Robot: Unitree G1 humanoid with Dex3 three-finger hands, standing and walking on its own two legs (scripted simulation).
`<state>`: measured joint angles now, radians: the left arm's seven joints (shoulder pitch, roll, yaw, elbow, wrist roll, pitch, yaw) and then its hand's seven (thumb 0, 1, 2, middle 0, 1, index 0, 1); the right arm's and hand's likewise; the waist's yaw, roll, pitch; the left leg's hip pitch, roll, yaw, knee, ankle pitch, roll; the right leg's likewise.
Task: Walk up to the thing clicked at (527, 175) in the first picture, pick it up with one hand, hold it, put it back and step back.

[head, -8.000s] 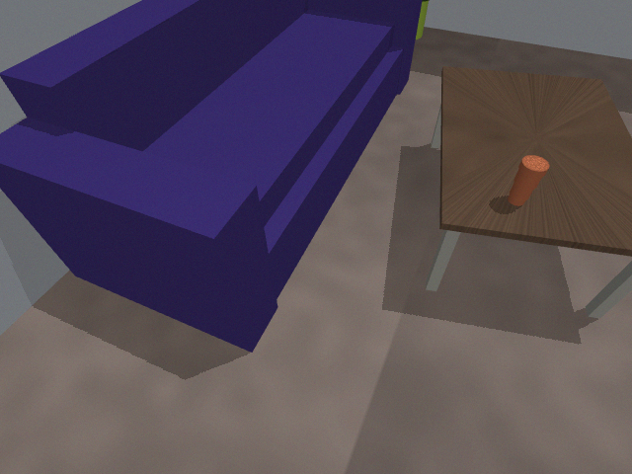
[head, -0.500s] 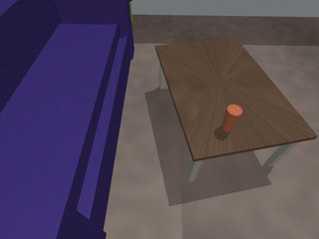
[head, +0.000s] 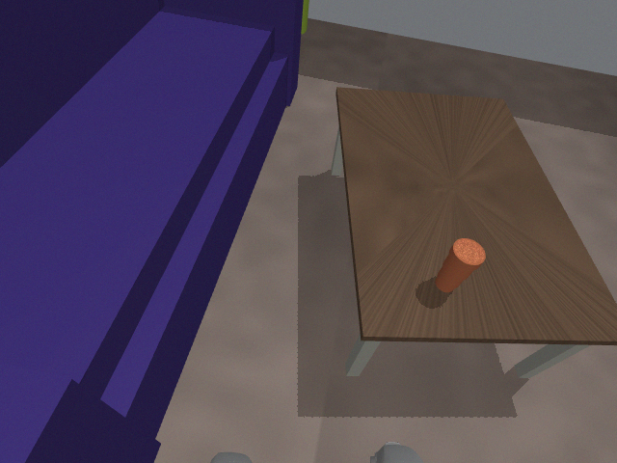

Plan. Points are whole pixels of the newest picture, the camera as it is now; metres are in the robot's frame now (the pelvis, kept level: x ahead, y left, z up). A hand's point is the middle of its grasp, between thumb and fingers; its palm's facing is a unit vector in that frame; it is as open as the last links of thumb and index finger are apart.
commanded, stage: walk up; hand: right
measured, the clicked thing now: (456, 268) +0.58 -0.33 -0.27
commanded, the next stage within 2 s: none
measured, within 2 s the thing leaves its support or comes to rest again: neither
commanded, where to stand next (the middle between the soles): +0.09 -0.14 m, yaw +8 degrees
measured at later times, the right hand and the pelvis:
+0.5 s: hand (585, 459) +0.16 -0.35 -0.09, palm faces -0.21 +0.82 -0.54, open 7.4 cm; pelvis +0.07 -0.09 +0.01, yaw +8 degrees
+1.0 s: hand (551, 431) +0.20 -0.35 -0.13, palm faces -0.18 +0.88 -0.45, open 7.4 cm; pelvis +0.08 -0.09 +0.00, yaw +10 degrees
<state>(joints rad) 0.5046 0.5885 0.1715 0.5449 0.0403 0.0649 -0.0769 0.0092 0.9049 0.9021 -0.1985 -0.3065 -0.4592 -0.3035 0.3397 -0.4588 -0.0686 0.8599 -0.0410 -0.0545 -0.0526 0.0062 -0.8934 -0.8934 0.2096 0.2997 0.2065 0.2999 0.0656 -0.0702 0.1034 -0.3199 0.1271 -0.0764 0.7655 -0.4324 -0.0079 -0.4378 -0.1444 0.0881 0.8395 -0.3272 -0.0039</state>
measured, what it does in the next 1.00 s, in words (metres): steps to the right: right foot, then left foot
